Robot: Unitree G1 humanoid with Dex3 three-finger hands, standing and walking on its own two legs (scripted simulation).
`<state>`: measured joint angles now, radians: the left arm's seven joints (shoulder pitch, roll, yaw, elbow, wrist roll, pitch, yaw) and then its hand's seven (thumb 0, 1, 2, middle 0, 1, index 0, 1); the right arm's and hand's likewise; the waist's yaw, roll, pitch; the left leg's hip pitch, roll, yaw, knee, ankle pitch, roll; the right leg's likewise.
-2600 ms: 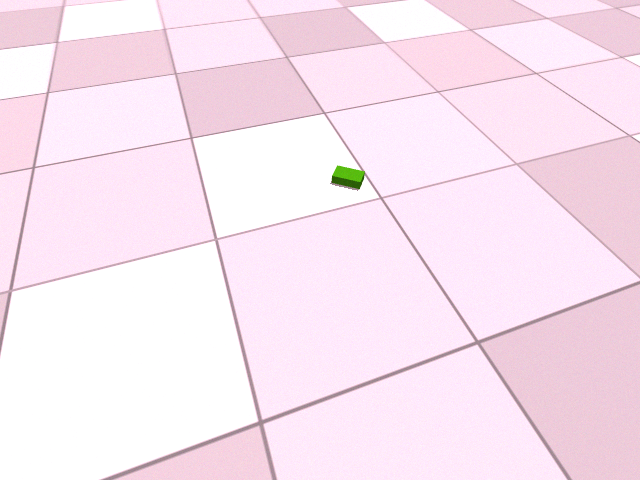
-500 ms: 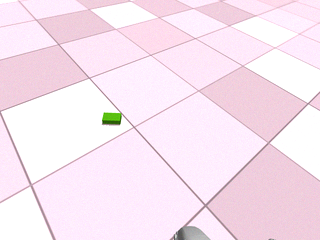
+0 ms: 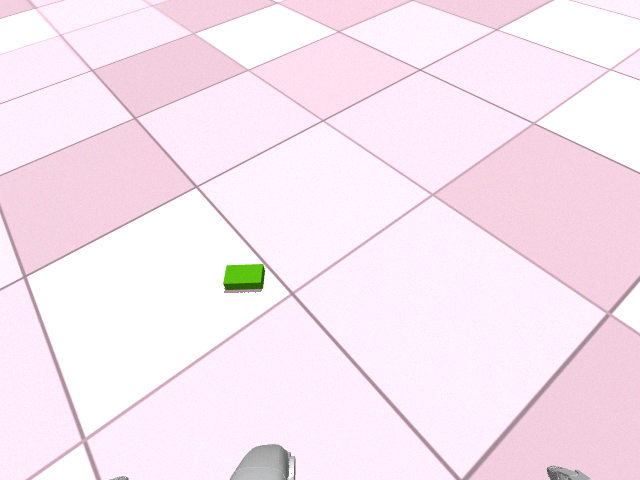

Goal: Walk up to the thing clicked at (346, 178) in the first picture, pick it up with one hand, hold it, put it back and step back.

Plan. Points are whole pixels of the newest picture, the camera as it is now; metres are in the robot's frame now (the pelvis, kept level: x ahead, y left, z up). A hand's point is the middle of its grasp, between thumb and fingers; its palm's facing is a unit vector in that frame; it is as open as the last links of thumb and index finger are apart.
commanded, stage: walk up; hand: left
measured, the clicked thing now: (244, 276) +0.88 +0.37 -0.75
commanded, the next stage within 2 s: none
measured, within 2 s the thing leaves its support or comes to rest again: neither
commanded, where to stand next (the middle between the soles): +0.51 +0.10 m, yaw +1 degrees
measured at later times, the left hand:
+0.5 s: hand (112, 405) +0.24 +0.36 -0.15, palm faces -0.05 -0.94 -0.34, open 7.4 cm
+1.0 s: hand (148, 306) +0.40 +0.34 -0.12, palm faces -0.02 -0.92 -0.40, open 7.4 cm
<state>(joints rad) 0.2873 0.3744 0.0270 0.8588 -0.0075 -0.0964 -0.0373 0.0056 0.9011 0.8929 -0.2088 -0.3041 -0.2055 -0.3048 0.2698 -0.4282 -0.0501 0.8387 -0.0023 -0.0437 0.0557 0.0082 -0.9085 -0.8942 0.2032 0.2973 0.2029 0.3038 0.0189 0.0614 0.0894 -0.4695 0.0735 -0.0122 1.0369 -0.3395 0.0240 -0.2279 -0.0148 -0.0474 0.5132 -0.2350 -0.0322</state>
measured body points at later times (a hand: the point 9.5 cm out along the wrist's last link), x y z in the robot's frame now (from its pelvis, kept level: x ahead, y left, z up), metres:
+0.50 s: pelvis +0.18 +0.08 +0.00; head +0.20 +0.11 +0.45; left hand +0.24 +0.41 -0.12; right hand +0.23 -0.23 -0.09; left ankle +0.18 +0.18 -0.74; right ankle +0.25 -0.08 -0.68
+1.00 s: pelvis +0.33 +0.07 +0.00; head +0.34 +0.05 +0.45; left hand +0.40 +0.39 -0.09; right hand +0.40 -0.25 -0.12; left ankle +0.41 +0.24 -0.69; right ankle +0.36 -0.04 -0.74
